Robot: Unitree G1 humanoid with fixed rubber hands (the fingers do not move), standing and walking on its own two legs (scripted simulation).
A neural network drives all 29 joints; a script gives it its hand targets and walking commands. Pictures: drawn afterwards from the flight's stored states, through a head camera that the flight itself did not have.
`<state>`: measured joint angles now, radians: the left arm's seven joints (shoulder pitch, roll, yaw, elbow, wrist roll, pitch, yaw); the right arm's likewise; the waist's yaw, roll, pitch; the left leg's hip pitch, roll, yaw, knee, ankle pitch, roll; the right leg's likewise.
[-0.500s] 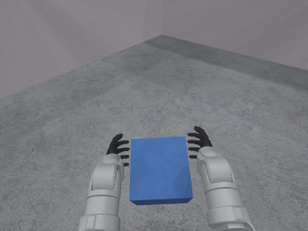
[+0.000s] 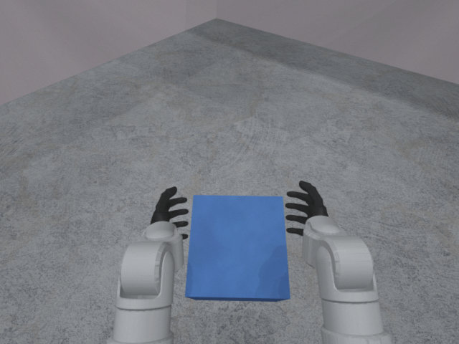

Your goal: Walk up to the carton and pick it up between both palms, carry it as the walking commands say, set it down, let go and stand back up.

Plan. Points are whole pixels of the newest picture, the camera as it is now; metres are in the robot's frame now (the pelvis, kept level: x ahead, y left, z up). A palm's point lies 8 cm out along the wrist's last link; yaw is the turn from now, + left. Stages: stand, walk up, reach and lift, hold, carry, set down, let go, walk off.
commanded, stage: carry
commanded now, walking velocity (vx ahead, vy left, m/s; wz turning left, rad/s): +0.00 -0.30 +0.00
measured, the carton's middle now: (237, 251) +0.31 +0.00 -0.01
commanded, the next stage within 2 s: none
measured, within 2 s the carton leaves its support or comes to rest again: neither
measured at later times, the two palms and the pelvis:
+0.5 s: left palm (262, 236) +0.28 -0.03 +0.10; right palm (419, 237) +0.28 -0.27 +0.10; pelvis -0.02 -0.15 +0.00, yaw +1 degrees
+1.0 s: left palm (385, 245) +0.27 -0.22 +0.10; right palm out of the picture +0.26 -0.46 +0.09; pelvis -0.03 -0.33 +0.00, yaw +1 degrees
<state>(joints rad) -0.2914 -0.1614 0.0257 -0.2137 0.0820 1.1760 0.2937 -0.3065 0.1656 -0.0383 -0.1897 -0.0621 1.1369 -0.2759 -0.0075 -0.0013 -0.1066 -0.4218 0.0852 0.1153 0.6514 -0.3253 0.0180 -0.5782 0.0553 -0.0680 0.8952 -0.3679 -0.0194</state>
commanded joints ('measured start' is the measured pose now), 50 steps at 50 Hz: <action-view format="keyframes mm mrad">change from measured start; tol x32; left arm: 1 -394 -995 -483 -158 -304 -41 -190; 50 -275 -1017 -396 -168 -267 -45 -225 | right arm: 1 -223 1027 403 -92 265 2 193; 50 -338 1081 539 -181 340 19 215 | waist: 1 -15 103 -242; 11 -7 264 -252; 15 11 -310 -278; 28 -17 316 -200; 42 -16 280 -233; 46 -1 -317 -296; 50 8 -223 -299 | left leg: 1 390 372 -376 -273 516 157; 10 249 233 -117 -183 481 28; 15 -208 -26 -5 413 -368 -85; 25 140 3 -13 -144 8 -5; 28 405 512 -616 -329 520 175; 36 389 243 -123 -232 627 68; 44 180 171 -22 -16 400 -38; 47 -207 -20 -7 445 -401 -87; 50 -192 -3 -27 557 -210 -61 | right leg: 1 -201 -124 169 207 11 38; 12 346 -67 -78 -524 131 42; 14 487 -370 307 -579 306 -41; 25 308 -258 105 -424 315 -116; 31 -232 -138 166 272 22 58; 50 443 -299 109 -481 422 -138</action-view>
